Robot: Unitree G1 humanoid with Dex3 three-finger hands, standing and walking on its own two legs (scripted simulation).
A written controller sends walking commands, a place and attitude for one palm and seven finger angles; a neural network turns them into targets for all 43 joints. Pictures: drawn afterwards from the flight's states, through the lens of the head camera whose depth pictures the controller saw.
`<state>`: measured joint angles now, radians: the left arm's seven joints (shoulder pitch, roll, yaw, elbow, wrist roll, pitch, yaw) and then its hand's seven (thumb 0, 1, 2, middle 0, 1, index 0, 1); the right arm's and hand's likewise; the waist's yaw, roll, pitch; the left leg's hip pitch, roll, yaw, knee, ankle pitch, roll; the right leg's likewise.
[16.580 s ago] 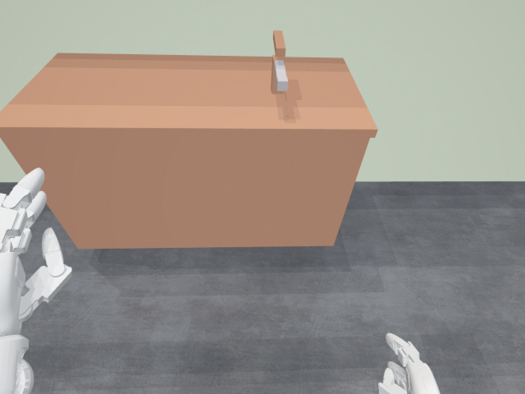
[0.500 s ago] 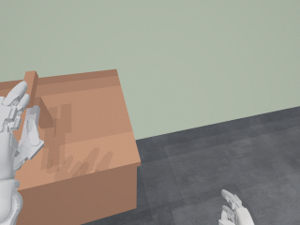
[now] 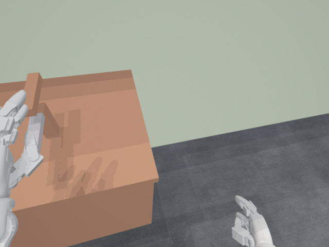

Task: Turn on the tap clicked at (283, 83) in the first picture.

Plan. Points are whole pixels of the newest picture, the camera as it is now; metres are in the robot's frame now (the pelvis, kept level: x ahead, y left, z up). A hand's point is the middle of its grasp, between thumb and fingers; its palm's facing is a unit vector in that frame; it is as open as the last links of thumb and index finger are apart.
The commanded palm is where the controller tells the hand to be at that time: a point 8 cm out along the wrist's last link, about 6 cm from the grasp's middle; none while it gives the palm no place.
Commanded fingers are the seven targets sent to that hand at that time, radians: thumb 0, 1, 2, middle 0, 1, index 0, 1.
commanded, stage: shuffle to correct the standing spot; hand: left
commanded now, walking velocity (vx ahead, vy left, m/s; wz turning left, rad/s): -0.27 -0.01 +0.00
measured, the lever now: (30, 160) +0.26 +0.34 +0.05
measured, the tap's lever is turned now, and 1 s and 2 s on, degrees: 0 0 0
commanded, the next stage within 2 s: come to a stop and stand still in 0.30 s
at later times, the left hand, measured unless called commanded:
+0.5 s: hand (18, 219) +0.13 +0.23 +0.16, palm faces +0.40 -0.83 -0.40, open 7.4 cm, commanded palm +0.06 +0.27 +0.18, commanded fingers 0.00 0.90 0.90 -0.20 -0.30 -0.20 -0.30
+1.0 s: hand out of the picture +0.08 +0.25 +0.14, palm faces +0.41 -0.83 -0.38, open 7.4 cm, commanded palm +0.02 +0.28 +0.18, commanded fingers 0.00 0.90 0.90 -0.20 -0.30 -0.20 -0.30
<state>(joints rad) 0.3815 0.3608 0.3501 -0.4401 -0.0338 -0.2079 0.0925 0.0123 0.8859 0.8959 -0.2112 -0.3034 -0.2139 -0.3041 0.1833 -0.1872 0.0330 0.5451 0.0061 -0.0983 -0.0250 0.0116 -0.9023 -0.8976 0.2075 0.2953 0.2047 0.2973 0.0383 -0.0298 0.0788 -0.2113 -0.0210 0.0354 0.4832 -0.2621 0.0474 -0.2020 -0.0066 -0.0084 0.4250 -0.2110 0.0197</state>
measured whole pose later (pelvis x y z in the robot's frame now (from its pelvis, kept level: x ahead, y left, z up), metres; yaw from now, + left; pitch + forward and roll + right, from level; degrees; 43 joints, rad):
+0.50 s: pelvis -0.09 -0.02 -0.01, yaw +2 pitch +1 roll +2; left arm 0.44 0.38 0.39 -0.53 -0.03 -0.27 0.10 0.01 0.88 0.90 -0.21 -0.30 -0.22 -0.30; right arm 0.22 -0.20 0.01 0.59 -0.01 -0.10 -0.03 0.01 -0.90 -0.90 0.21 0.30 0.20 0.30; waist 0.01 -0.09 0.07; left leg -0.36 -0.02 0.01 0.80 -0.46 0.01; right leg -0.43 -0.06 -0.01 0.53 -0.13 -0.01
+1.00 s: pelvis -0.13 +0.00 -0.01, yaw +3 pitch -3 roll +1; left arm 0.45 0.36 0.36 -0.43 -0.03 -0.19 0.10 0.01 0.88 0.90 -0.21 -0.30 -0.22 -0.30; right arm 0.25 -0.19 0.00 0.62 0.00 -0.12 -0.02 0.01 -0.90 -0.90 0.21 0.30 0.20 0.30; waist 0.00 -0.06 0.05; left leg -0.22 -0.03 0.03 0.55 -0.29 0.02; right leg -0.31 0.01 -0.04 0.62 -0.29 -0.05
